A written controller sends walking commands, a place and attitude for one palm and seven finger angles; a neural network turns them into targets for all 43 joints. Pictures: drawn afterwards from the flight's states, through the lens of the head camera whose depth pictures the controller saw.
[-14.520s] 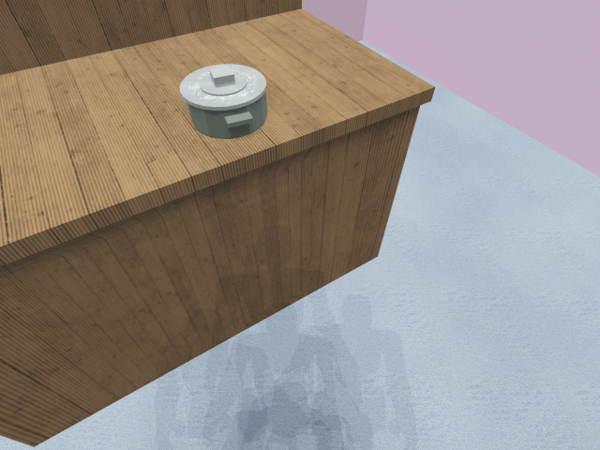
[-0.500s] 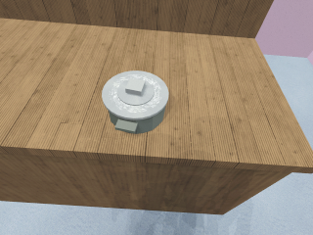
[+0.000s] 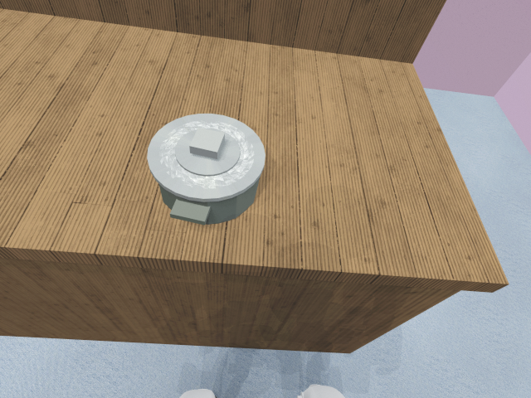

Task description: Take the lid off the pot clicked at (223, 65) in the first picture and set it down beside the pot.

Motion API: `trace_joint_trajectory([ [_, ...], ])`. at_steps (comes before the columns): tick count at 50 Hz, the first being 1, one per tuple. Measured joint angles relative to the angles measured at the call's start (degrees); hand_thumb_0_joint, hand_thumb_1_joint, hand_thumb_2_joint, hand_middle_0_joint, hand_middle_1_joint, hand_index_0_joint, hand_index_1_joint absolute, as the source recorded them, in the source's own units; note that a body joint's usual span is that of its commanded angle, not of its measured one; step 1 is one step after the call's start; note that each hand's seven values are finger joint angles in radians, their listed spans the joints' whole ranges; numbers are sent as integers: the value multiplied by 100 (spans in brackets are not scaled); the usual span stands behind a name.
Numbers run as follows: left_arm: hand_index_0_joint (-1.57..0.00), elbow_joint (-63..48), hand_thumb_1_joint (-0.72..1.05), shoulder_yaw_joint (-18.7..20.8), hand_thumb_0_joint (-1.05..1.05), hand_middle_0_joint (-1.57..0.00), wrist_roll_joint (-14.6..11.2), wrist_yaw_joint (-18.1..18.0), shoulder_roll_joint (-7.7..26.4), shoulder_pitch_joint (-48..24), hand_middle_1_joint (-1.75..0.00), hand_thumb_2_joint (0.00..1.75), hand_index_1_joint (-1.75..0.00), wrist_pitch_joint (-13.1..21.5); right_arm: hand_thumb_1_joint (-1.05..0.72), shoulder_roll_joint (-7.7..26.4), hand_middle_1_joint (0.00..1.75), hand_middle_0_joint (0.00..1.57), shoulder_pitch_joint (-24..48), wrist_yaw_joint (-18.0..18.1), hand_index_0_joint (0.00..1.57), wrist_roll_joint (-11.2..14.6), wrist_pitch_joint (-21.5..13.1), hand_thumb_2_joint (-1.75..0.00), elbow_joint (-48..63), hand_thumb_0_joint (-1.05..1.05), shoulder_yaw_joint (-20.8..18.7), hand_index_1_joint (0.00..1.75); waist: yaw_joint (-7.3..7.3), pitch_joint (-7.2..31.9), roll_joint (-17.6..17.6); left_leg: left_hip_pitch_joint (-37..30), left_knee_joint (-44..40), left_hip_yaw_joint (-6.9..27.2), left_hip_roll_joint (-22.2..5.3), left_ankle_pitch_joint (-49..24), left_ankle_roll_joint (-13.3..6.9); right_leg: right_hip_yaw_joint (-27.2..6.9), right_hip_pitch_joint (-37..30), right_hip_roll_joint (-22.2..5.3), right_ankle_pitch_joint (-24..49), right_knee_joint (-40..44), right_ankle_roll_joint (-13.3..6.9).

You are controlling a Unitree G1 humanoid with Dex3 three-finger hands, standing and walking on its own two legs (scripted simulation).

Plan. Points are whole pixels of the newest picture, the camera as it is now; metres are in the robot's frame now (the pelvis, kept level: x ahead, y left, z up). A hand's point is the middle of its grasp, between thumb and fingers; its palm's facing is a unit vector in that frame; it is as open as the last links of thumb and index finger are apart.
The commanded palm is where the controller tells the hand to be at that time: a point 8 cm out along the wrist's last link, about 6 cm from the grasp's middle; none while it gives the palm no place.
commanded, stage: come to a stop and stand still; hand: left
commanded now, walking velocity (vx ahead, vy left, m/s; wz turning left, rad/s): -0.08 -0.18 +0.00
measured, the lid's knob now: (207, 143) +0.45 +0.14 +0.10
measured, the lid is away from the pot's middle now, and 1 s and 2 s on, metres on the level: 0.00 0.00 0.00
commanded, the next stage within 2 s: look again from close up in 0.94 s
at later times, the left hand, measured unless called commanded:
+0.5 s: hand out of the picture +0.02 +0.14 -0.19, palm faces +0.02 -0.98 -0.18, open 7.3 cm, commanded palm none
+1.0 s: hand out of the picture -0.02 +0.17 -0.17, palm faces +0.01 -0.97 -0.26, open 7.4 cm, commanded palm none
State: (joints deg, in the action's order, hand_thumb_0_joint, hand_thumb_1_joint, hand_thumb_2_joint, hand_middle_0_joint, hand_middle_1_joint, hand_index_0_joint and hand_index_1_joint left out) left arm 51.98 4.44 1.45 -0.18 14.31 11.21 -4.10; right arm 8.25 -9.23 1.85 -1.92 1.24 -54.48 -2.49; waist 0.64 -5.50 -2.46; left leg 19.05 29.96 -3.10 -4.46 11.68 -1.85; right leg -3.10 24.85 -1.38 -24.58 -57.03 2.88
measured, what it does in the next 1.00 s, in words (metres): steps on the spot: right foot, then left foot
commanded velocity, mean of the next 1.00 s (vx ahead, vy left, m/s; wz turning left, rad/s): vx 0.00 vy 0.07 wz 0.00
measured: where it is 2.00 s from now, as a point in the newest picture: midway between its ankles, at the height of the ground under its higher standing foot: outside the picture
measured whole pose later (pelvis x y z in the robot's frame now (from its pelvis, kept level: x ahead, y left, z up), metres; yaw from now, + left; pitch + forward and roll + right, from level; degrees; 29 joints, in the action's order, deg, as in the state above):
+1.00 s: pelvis -0.03 -0.02 -0.01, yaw -1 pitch -1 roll +0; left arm 56.7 -0.4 1.1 -2.6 10.2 18.3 -0.3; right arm 11.2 -11.7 0.2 -1.1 0.9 -55.4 -1.1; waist 0.8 -3.0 1.9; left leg 15.9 29.0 -4.7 3.5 12.9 -5.2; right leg -2.0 14.4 -3.9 -15.1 -29.7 2.1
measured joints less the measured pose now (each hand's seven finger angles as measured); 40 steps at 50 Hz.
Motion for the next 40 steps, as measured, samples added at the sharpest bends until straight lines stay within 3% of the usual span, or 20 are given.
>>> trace_joint_trajectory([
  [4,-19,62,91,-50,0,-19,-22,17,24,-9,-30,90,-30,4,-91,120,30,20,-40,-28,20,-11,23,-90,67,0,-88,30,-128,-32,150,138,66,39,-84,-32,148,237,-477,-38,-32,1357,-46],
  [7,-19,115,91,-129,0,-19,-47,-18,0,105,-30,90,-30,179,-91,211,30,20,-181,-36,20,37,49,-90,38,0,-142,30,-140,29,152,324,480,5,-45,149,303,326,-1074,-65,813,2715,-120],
  [9,-19,293,91,-221,0,-19,-32,-92,-196,138,-30,90,-30,269,-91,338,30,20,-207,-31,20,77,115,-90,-79,0,-184,30,-175,-28,408,353,873,202,-65,726,331,393,-1124,52,793,2552,-111],
  [12,-19,417,91,-391,0,-19,-16,-102,-426,361,-30,90,-30,347,-91,367,30,20,-405,-45,20,105,197,-90,-234,1,-174,30,-183,145,464,288,1327,257,178,1448,348,380,-1262,32,643,2568,-130],
  [15,-20,499,92,-453,0,-20,-8,-140,-530,522,-30,90,-30,386,-91,269,30,20,-545,-92,20,147,180,-90,-351,1,-107,30,-125,262,291,113,1437,122,378,1458,375,278,-1366,-19,707,2708,-176],
  [18,-20,532,93,-446,1,-20,-22,-153,-500,589,-30,90,-30,396,-91,159,30,20,-625,-115,20,189,135,-90,-367,1,-47,30,-86,287,138,-168,950,-11,506,1198,391,227,-1353,-58,731,2703,-162],
  [20,-20,525,93,-433,1,-20,-52,-156,-474,597,-30,89,-30,378,-91,116,30,20,-671,-119,20,210,84,-90,-344,1,-14,30,-82,296,127,-435,327,-37,513,640,352,256,-1290,-33,695,2603,-126],
  [21,-20,524,92,-417,1,-20,-68,-160,-452,563,-30,89,-30,357,-91,85,30,20,-668,-113,20,211,53,-90,-350,1,-3,30,-81,270,107,-472,186,-37,525,328,191,273,-1250,-35,664,2524,-104],
  [23,-20,525,92,-366,1,-20,-92,-188,-392,478,-30,89,-30,302,-91,-13,30,20,-634,-100,20,186,20,-90,-366,1,39,30,-10,199,-18,-489,190,-98,582,318,-69,218,-1234,-84,670,2478,-71],
  [25,-20,543,92,-384,0,-20,-113,-216,-338,414,-30,89,-30,292,-92,-55,30,20,-628,-71,20,124,-12,-90,-354,1,83,30,18,168,-77,-527,125,-127,620,355,-173,176,-1250,-99,697,2517,-139],
  [28,-20,451,91,-451,0,-20,-76,-203,-306,389,-30,90,-30,283,-93,20,30,20,-630,-107,20,83,16,-90,-173,1,79,30,-20,206,27,-345,186,-90,667,325,-225,195,-1102,-123,665,2465,-325],
  [40,-20,402,91,-430,0,-20,-30,-257,-246,610,-30,90,-30,327,-92,249,30,20,-323,-167,20,59,51,-90,94,1,85,30,-22,328,429,-153,170,-130,768,217,-354,147,-943,-217,860,2552,-229],
])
